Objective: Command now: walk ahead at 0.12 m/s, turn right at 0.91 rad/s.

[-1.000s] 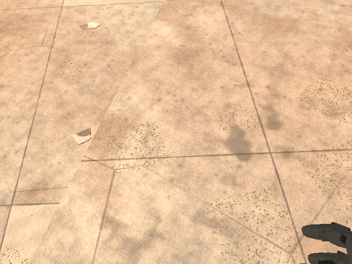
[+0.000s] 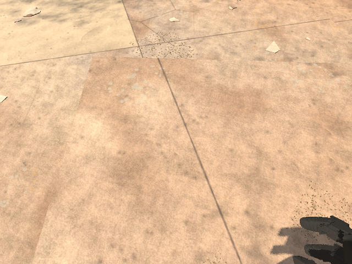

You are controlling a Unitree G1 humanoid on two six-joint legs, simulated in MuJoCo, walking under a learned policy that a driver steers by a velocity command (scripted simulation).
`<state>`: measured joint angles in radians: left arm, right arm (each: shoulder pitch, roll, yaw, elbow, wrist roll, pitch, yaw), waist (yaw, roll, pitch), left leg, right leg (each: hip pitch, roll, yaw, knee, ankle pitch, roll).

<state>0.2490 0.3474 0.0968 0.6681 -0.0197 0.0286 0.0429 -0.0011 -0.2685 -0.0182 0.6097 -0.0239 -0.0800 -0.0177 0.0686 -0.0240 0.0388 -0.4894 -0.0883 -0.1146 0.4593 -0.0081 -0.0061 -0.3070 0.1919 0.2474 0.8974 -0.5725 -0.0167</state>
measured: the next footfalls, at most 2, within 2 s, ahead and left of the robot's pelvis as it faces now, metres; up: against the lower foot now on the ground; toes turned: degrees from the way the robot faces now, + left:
right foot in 0.40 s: +0.06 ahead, -0.15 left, +0.00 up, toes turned -26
left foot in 0.78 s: +0.17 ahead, +0.05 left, +0.00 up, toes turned -25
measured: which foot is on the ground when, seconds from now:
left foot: down 0.00-0.40, up 0.42-0.76, down 0.78-1.00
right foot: up 0.00-0.38, down 0.40-0.80, up 0.82-1.00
